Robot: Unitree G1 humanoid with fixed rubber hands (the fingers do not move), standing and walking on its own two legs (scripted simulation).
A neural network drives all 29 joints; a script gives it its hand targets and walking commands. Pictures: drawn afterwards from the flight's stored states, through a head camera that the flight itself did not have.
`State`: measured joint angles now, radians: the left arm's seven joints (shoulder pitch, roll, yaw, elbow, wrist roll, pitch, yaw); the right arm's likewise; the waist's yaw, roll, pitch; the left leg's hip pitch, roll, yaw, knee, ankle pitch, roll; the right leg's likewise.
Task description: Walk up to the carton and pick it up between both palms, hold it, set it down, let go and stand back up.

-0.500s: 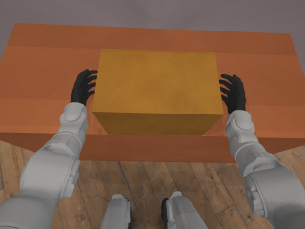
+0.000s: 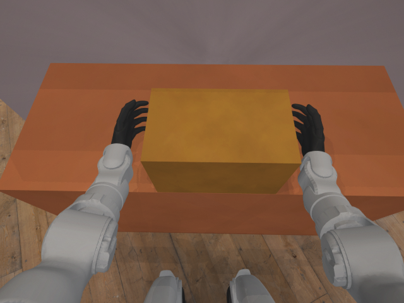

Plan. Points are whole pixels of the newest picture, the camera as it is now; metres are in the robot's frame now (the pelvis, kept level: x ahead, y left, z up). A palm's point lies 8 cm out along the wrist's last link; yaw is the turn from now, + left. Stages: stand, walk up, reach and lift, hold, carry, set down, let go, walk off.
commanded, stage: reach and lift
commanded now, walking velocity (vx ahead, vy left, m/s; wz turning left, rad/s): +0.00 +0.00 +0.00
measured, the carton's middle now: (217, 144) +0.44 -0.03 -0.02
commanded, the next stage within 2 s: none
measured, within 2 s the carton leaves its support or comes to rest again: neither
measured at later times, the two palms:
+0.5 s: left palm (132, 151) +0.43 +0.15 -0.02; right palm (304, 155) +0.40 -0.21 -0.02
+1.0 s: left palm (132, 150) +0.43 +0.15 -0.02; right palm (304, 156) +0.40 -0.21 -0.02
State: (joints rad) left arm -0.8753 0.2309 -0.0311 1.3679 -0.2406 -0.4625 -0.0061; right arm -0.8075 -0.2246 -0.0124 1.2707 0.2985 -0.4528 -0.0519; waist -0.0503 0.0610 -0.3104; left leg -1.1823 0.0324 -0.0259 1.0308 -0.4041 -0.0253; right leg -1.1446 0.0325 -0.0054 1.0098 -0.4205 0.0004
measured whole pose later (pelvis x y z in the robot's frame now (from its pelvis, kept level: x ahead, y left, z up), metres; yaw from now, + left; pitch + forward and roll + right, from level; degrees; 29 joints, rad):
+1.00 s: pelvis +0.01 -0.01 +0.01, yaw +1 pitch +32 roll -3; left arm -0.93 0.19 0.19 1.65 -0.05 -0.78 0.04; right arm -0.79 -0.12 -0.40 1.38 -0.10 -0.69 -0.05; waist -0.09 0.07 -0.23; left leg -1.16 0.03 -0.08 0.99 -0.40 -0.04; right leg -1.09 0.03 -0.05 0.95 -0.41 -0.01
